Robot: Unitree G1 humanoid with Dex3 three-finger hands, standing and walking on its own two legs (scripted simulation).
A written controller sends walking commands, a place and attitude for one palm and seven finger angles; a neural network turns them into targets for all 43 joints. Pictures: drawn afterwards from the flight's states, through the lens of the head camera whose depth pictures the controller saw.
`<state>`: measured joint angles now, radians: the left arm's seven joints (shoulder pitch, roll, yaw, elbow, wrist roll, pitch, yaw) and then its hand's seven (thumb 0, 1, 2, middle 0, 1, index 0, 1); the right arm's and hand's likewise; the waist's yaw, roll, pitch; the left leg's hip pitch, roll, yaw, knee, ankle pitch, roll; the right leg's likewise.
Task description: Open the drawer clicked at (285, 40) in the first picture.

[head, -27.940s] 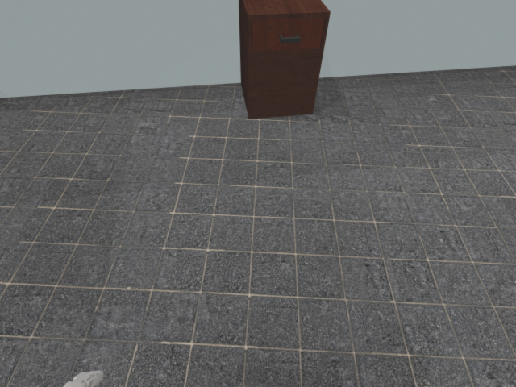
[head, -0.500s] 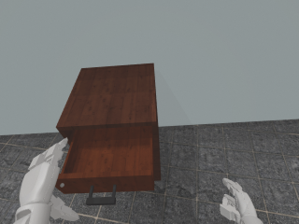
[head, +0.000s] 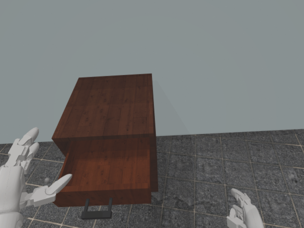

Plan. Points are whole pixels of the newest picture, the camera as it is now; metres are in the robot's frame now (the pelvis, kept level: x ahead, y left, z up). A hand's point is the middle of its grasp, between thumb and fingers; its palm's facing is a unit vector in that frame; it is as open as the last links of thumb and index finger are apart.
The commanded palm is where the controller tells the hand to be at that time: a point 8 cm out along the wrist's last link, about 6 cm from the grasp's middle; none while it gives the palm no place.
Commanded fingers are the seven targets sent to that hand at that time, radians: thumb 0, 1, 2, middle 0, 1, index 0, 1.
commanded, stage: draw the hand back to the body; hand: left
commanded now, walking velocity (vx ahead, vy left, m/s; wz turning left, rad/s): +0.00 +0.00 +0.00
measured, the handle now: (97, 208) +0.24 +0.25 -0.25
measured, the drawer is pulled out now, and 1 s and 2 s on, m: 0.22 0.22 0.22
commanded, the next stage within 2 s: step back with the hand held close in 0.44 s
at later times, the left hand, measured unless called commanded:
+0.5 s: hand (39, 180) +0.17 +0.23 +0.15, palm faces +0.38 -0.83 -0.41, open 7.5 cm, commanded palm +0.12 +0.28 +0.17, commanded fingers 0.00 0.90 0.90 -0.20 -0.30 -0.20 -0.30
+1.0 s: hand (27, 185) +0.16 +0.26 +0.14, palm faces +0.25 -0.81 -0.53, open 7.4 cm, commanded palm +0.10 +0.30 +0.17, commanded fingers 0.00 0.90 0.90 -0.20 -0.30 -0.20 -0.30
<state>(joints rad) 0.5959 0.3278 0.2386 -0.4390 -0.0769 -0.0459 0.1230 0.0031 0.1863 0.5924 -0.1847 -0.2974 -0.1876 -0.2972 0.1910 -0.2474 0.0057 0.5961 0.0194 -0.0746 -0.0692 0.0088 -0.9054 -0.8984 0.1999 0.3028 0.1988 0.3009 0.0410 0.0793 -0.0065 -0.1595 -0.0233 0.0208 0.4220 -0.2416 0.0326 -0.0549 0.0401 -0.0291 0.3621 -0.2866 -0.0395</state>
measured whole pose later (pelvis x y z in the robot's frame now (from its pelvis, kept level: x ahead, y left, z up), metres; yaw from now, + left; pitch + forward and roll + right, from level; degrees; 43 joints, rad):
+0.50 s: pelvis -0.01 +0.00 +0.00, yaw +0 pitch -2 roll +0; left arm 0.58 0.33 0.28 -0.46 -0.09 -0.08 0.12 0.02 0.86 0.89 -0.21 -0.30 -0.21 -0.30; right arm 0.18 -0.23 0.01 0.61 0.02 -0.07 -0.07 0.01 -0.90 -0.90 0.20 0.30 0.20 0.30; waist 0.05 0.08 0.01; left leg -0.14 -0.01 0.02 0.40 -0.22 0.03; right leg -0.03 0.05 -0.03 0.32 -0.25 -0.05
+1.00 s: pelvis -0.04 +0.02 +0.00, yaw -1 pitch +4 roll -1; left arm 0.69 0.43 0.38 -0.62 -0.07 -0.16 0.12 0.02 0.89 0.90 -0.21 -0.30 -0.22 -0.30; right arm 0.14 -0.22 -0.02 0.53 0.02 0.02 -0.06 0.01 -0.91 -0.90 0.20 0.30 0.20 0.30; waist 0.00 0.01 0.05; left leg -0.33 -0.03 0.04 0.46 -0.19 0.06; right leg -0.25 0.02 -0.02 0.44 -0.25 -0.01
